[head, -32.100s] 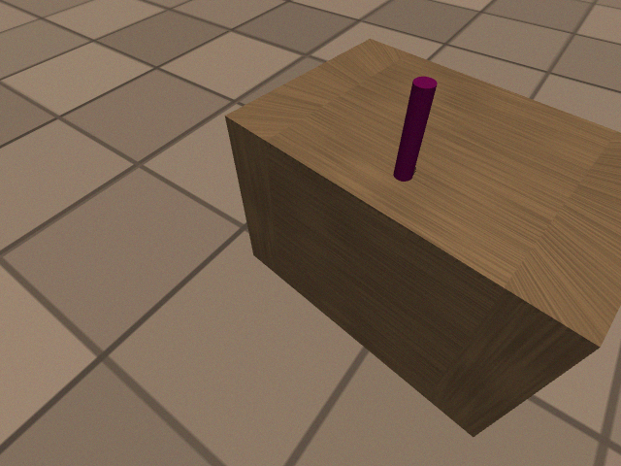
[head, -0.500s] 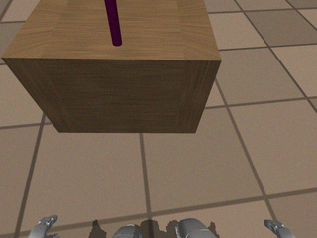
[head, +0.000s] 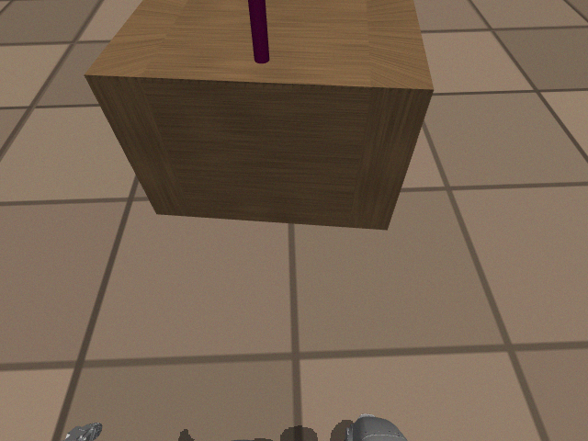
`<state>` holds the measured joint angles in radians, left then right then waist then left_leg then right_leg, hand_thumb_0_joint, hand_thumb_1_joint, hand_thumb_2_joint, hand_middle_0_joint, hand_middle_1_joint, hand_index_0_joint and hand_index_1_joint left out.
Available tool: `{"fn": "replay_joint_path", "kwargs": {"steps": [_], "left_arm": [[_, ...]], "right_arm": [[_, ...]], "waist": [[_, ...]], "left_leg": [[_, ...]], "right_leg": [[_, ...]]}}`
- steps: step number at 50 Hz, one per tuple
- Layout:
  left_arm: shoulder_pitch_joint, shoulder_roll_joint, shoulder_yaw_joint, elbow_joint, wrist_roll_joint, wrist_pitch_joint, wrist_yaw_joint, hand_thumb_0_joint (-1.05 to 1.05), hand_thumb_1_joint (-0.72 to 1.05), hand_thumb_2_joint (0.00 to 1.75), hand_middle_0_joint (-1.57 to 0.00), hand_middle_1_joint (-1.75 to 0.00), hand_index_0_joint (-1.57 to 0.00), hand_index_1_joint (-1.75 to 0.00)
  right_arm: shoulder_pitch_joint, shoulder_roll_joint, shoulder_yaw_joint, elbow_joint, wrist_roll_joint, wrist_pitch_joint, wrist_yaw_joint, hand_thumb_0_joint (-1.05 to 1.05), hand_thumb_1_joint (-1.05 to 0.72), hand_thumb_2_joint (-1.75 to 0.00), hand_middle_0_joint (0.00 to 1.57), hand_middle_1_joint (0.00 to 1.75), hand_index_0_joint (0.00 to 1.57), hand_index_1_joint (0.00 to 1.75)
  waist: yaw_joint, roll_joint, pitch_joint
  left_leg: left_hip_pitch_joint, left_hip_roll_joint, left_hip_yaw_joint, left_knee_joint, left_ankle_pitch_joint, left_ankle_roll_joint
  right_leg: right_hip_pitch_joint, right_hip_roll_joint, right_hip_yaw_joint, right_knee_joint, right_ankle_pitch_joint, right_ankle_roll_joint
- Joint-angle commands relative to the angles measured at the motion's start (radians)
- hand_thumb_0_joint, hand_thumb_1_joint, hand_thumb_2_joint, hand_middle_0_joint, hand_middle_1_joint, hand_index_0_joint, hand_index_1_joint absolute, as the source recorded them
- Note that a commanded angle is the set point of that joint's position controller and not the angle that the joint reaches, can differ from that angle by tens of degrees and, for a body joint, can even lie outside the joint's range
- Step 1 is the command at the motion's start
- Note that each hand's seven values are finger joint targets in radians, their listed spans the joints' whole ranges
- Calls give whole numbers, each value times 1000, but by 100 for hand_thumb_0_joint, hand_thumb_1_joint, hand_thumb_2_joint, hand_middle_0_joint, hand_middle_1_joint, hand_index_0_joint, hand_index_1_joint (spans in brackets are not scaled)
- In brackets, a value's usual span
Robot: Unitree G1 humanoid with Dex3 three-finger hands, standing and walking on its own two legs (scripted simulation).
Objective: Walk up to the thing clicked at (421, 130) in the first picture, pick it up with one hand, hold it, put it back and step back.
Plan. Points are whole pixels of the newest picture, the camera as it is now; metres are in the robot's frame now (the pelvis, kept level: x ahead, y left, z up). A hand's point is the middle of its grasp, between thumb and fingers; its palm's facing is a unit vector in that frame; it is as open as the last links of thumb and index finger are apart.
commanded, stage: step back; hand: left
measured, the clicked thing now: (258, 18) +1.11 +0.13 +0.01
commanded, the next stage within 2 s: stand in 0.88 s
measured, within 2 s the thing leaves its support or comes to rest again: neither
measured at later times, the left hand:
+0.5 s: hand out of the picture +0.06 +0.27 -0.14, palm faces -0.01 -0.94 -0.34, open 7.4 cm
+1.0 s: hand (133, 420) +0.16 +0.26 -0.13, palm faces -0.05 -0.94 -0.35, open 7.4 cm
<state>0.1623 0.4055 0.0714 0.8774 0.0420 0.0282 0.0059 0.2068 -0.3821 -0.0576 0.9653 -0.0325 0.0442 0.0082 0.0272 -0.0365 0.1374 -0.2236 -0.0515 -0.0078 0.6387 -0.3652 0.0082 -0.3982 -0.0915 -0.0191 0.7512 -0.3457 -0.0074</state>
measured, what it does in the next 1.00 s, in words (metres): stands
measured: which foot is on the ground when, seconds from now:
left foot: down 0.00-1.00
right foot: down 0.00-1.00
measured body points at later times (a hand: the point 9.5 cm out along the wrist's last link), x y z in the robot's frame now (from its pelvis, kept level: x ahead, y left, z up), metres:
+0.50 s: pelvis +0.00 +0.01 +0.01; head +0.01 +0.02 +0.46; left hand +0.06 +0.32 -0.12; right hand +0.08 -0.30 -0.11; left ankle +0.03 +0.13 -0.72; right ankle +0.01 -0.12 -0.71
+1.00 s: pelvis +0.03 +0.02 +0.02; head +0.05 +0.02 +0.47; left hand +0.17 +0.31 -0.10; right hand +0.13 -0.29 -0.10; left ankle +0.02 +0.13 -0.72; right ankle +0.01 -0.12 -0.72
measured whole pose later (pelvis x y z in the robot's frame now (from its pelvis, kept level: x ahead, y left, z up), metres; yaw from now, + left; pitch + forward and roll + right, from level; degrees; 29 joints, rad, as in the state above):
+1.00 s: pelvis +0.03 +0.02 +0.02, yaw -3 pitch -3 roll +0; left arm 0.05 0.36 0.02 1.07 0.01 -0.02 0.00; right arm 0.05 -0.34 -0.02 1.08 0.00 -0.01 0.01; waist -0.01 -0.01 0.08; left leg -0.13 0.00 0.04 0.45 -0.27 0.01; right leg -0.13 -0.02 0.02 0.46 -0.28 0.02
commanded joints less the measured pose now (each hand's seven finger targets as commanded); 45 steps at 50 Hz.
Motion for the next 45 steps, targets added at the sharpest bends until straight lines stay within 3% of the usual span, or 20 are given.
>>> {"fn": "replay_joint_path", "kwargs": {"steps": [1, 2, 3, 7, 10, 11, 12, 13, 17, 20, 21, 22, 23, 24, 25, 27, 29, 31, 41, 45], "left_arm": [[-88, 228, 50, -42, -15, -21, 5, 0, 90, 90, -20, -30, -20, -30], [-46, 193, 45, -21, -26, -26, -6, 0, 90, 90, -20, -30, -20, -30], [-22, 179, 39, -5, -28, -30, -11, 0, 90, 90, -20, -30, -20, -30], [-6, 166, 39, 23, -19, -43, -25, 0, 90, 90, -20, -30, -20, -30], [61, 162, 44, 72, -3, -65, -9, 0, 90, 90, -20, -30, -20, -30], [77, 211, 57, 73, 4, -74, -1, 0, 90, 90, -20, -30, -20, -30], [87, 282, 66, 79, 3, -80, -3, 0, 90, 90, -20, -30, -20, -30], [16, 302, 73, 46, 7, -85, -4, 0, 90, 90, -20, -30, -20, -30], [-18, 241, 54, 37, -2, -89, -1, 0, 90, 90, -20, -30, -20, -30], [-73, 212, 32, 21, -9, -74, -10, 0, 90, 90, -20, -30, -20, -30], [-57, 181, 14, 23, -10, -69, -12, 0, 90, 90, -20, -30, -20, -30], [-51, 136, -1, 21, -19, -66, -14, 0, 90, 90, -20, -30, -20, -30], [-47, 119, -5, 31, -35, -58, -13, 0, 90, 90, -20, -30, -20, -30], [-28, 172, 11, 53, -29, -54, -7, 0, 90, 90, -20, -30, -20, -30], [-23, 171, 7, 60, -27, -56, -9, 0, 90, 90, -20, -30, -20, -30], [-13, 145, 4, 77, -29, -65, -8, 0, 90, 90, -20, -30, -20, -30], [25, 161, 9, 110, -28, -80, 0, 0, 90, 90, -20, -30, -20, -30], [-15, 205, 15, 104, -28, -86, 3, 0, 90, 90, -20, -30, -20, -30], [-95, 188, 2, 113, -29, -75, 14, 0, 90, 90, -20, -30, -20, -30], [-113, 145, -17, 127, -47, -65, 12, 0, 90, 90, -20, -30, -20, -30]], "right_arm": [[-89, -307, -71, -91, -19, -60, -11, 0, -90, -90, 20, 30, 20, 30], [-127, -252, -49, -87, -16, -72, -17, 0, -90, -90, 20, 30, 20, 30], [-124, -234, -42, -86, -18, -79, -20, 0, -90, -90, 20, 30, 20, 30], [-108, -242, -52, -73, -23, -69, -7, 0, -90, -90, 20, 30, 20, 30], [-100, -196, -40, -72, -7, -50, -4, 0, -90, -90, 20, 30, 20, 30], [-98, -144, -27, -84, 3, -53, -3, 0, -90, -90, 20, 30, 20, 30], [-112, -150, -28, -83, 3, -51, -8, 0, -90, -90, 20, 30, 20, 30], [-83, -186, -40, -66, 0, -54, -9, 0, -90, -90, 20, 30, 20, 30], [-43, -172, -39, -37, 4, -72, -2, 0, -90, -90, 20, 30, 20, 30], [15, -149, -45, -3, -2, -81, 0, 0, -90, -90, 20, 30, 20, 30], [6, -157, -51, 1, -7, -86, -6, 0, -90, -90, 20, 30, 20, 30], [6, -192, -57, 1, -15, -91, -13, 0, -90, -90, 20, 30, 20, 30], [-46, -245, -56, -15, -13, -95, -16, 0, -90, -90, 20, 30, 20, 30], [-87, -267, -57, -23, -5, -95, -12, 0, -90, -90, 20, 30, 20, 30], [-115, -251, -54, -29, -9, -95, -11, 0, -90, -90, 20, 30, 20, 30], [-135, -229, -43, -22, -10, -95, -13, 0, -90, -90, 20, 30, 20, 30], [-155, -192, -30, -15, 8, -90, -12, 0, -90, -90, 20, 30, 20, 30], [-119, -169, -26, -7, 19, -86, -18, 0, -90, -90, 20, 30, 20, 30], [-160, -170, -27, 43, 16, -81, -22, 0, -90, -90, 20, 30, 20, 30], [-166, -191, -16, 53, 26, -85, -20, 0, -90, -90, 20, 30, 20, 30]], "waist": [[-41, 106, -10], [-3, 73, -22], [-1, 91, -52], [-31, 218, -54], [13, 128, -67], [24, -16, -82], [38, -122, -63], [13, -88, -22], [-7, -79, -64], [-45, -87, -114], [-52, -52, -125], [-54, 55, -140], [-36, 170, -124], [-24, 138, -106], [-12, 116, -90], [-1, 172, -87], [19, 165, -161], [-14, 77, -197], [-19, 6, -205], [-25, 53, -209]], "left_leg": [[-186, 373, -493, -446, -471, 206], [-115, 297, -368, -388, -293, 171], [-90, 266, -301, -366, -220, 144], [-116, 252, -225, -360, -286, 136], [-206, 196, -134, -186, -217, 85], [-317, 119, -80, -47, -194, 34], [-300, 35, -25, 127, -218, 10], [-263, 63, -66, 214, -197, 0], [-179, 103, -51, 108, -112, 0], [60, 46, 29, -130, 27, 1], [136, 57, -3, -214, 81, 7], [160, 168, -164, -275, 60, 28], [70, 317, -383, -381, -140, 110], [-36, 374, -401, -390, -201, 177], [-57, 353, -359, -372, -146, 171], [-21, 288, -237, -307, 86, 116], [-25, 224, -122, -199, 362, 54], [-24, 143, -43, -143, 338, 16], [42, 159, -26, -143, 422, 38], [131, 201, -80, -224, 629, 37]], "right_leg": [[-83, 57, 140, 200, -183, -12], [-71, 61, 146, 193, -96, -13], [-51, 69, 126, 170, -66, -12], [98, 91, 11, -82, -122, 2], [336, 117, 26, -363, 14, -26], [378, -6, 277, -413, -116, -77], [240, -179, 527, -536, -431, -159], [145, -266, 590, -556, -474, -229], [135, -178, 371, -471, -191, -176], [29, -95, 205, -367, -60, -121], [-8, -66, 163, -298, 33, -96], [-54, -7, 107, -197, 82, -59], [-59, 80, 39, -96, -61, -18], [36, 61, 52, -35, -142, -12], [62, 56, 57, -42, -139, -18], [112, 58, 46, -198, -57, -23], [270, 37, 83, -321, 231, -23], [314, -22, 157, -288, 376, -56], [299, -24, 127, -267, 471, -52], [293, -12, 103, -290, 522, -15]]}}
